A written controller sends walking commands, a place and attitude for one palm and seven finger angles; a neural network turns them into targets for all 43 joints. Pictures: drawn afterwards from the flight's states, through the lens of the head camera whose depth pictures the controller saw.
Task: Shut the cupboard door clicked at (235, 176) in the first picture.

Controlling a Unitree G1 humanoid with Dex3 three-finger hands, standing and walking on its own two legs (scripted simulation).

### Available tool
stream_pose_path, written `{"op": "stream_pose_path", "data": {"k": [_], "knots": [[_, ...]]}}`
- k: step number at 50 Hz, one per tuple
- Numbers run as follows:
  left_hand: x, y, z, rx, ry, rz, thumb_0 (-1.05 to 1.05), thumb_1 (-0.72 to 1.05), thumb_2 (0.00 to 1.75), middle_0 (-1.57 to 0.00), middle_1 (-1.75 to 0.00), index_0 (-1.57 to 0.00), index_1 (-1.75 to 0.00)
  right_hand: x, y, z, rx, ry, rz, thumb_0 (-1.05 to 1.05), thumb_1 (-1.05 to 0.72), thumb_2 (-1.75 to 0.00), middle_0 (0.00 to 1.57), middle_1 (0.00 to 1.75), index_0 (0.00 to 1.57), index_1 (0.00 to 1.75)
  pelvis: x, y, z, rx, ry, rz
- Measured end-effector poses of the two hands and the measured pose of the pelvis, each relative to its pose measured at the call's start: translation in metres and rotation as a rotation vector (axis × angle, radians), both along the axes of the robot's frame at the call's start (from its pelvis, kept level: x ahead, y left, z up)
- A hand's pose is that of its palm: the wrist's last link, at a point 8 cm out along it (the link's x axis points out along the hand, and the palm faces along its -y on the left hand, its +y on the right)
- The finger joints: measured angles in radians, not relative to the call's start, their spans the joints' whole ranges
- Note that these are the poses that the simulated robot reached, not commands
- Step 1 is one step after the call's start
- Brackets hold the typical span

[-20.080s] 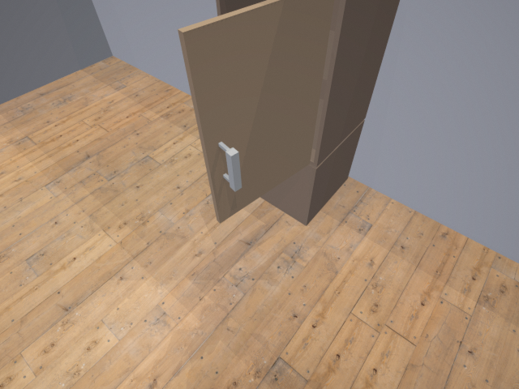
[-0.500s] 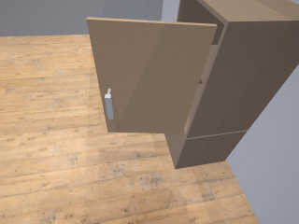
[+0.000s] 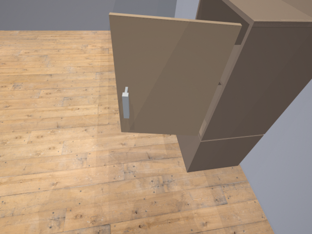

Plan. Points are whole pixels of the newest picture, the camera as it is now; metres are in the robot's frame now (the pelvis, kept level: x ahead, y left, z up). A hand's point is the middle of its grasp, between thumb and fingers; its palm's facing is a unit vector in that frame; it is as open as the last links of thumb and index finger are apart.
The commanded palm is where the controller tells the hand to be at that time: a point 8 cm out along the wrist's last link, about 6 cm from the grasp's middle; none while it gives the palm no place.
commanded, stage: come to a stop and stand still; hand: left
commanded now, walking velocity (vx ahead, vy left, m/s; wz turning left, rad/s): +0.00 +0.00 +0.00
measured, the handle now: (126, 102) +0.63 +0.17 -0.10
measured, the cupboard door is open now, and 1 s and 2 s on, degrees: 80 80 80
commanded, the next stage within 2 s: look again from close up in 0.16 s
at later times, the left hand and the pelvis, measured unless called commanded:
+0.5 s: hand out of the picture -0.12 +0.14 -0.18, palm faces +0.08 -0.99 -0.13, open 7.3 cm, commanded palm none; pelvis -0.03 +0.00 +0.00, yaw +1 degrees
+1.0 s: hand out of the picture -0.05 +0.18 -0.18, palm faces +0.04 -0.99 -0.14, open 7.3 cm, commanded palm none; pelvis -0.06 +0.02 +0.00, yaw -1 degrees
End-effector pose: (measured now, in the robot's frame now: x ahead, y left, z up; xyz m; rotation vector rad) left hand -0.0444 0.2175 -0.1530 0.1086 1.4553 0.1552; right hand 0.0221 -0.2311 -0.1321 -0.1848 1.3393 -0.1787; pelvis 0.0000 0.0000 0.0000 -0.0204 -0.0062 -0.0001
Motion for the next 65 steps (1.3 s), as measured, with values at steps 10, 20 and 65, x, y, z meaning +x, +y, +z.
{"op": "stream_pose_path", "data": {"k": [10, 20, 65], "knots": [[-0.047, -0.003, 0.005, 0.002, 0.088, 0.031, 0.0, 0.91, 0.9, -0.2, -0.3, -0.2, -0.3, -0.016, 0.002, -0.002, 0.013, 0.021, -0.003, 0.0, -0.92, -0.9, 0.2, 0.3, 0.2, 0.3, -0.007, 0.0, 0.001, -0.001, -0.004, 0.006], [-0.074, -0.022, 0.006, -0.027, 0.111, 0.061, 0.0, 0.91, 0.9, -0.2, -0.3, -0.2, -0.3, -0.036, 0.004, -0.007, 0.028, 0.047, -0.001, 0.01, -0.92, -0.9, 0.2, 0.3, 0.2, 0.3, -0.019, -0.002, 0.0, -0.002, -0.014, 0.015], [-0.071, 0.04, -0.007, -0.019, 0.042, 0.064, 0.0, 0.91, 0.9, -0.2, -0.3, -0.2, -0.3, -0.065, 0.028, 0.003, -0.03, 0.073, -0.003, 0.01, -0.92, -0.9, 0.19, 0.3, 0.2, 0.3, -0.034, 0.045, -0.008, -0.003, -0.002, 0.07]]}}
